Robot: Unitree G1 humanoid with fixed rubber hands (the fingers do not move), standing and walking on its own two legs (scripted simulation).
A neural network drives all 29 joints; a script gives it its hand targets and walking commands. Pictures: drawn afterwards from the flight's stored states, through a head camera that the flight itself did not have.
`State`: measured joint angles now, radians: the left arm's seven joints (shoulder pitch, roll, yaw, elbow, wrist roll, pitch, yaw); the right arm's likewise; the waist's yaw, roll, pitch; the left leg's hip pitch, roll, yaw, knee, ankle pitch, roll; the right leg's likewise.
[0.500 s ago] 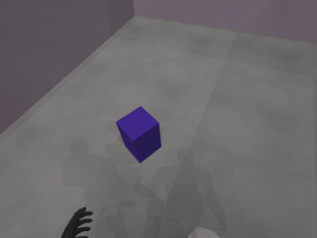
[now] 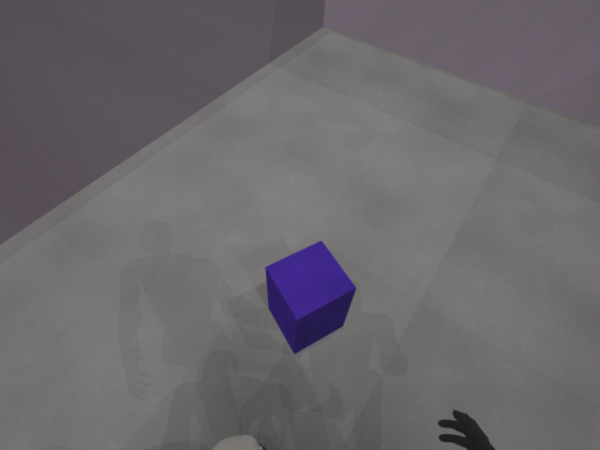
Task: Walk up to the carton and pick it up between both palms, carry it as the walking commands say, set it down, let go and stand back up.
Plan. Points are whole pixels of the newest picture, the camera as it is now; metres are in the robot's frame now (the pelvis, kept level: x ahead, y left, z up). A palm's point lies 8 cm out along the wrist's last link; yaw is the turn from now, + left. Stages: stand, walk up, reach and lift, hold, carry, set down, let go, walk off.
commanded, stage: walk up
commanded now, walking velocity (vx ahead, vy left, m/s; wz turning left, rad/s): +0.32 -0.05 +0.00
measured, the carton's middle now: (307, 299) +0.59 +0.01 -0.62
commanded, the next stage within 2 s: none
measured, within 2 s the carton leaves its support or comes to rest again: neither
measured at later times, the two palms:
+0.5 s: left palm (181, 390) +0.20 +0.20 -0.11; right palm out of the picture +0.09 -0.27 -0.15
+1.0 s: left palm (158, 422) +0.16 +0.23 -0.14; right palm (442, 372) +0.25 -0.20 -0.12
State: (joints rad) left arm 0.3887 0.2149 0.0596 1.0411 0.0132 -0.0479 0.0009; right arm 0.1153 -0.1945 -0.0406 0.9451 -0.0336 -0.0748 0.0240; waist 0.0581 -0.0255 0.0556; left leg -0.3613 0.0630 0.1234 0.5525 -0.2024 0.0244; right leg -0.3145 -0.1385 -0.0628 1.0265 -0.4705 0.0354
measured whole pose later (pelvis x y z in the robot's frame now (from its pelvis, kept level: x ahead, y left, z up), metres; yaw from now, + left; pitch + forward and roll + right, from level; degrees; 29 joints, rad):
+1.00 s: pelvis +0.18 +0.02 +0.01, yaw +1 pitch -1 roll +0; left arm 0.32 0.15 0.02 1.08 0.01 0.03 0.03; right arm 0.16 -0.12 -0.01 1.05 -0.01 0.00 -0.04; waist 0.02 -0.04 0.02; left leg -0.26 0.00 0.09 0.42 -0.15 0.03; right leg -0.22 -0.05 -0.04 0.57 -0.35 0.01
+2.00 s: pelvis +0.23 -0.18 +0.01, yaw +24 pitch +0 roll -1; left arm 0.36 0.22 0.01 1.02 0.02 0.03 0.02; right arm 0.19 -0.15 -0.02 0.99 -0.02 -0.01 -0.03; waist 0.02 -0.02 0.04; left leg -0.14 0.03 0.06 0.44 -0.30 0.02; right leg -0.40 -0.06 -0.09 0.90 -0.39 0.10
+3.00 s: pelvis +0.26 -0.15 +0.01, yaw +29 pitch -1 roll +0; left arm 0.23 0.18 0.05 1.09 0.01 0.02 0.04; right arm 0.19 -0.16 -0.04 1.03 -0.02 -0.02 -0.04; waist -0.02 -0.01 0.05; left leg -0.17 0.00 0.07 0.44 -0.26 0.02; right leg -0.18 -0.01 -0.02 0.49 -0.27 0.01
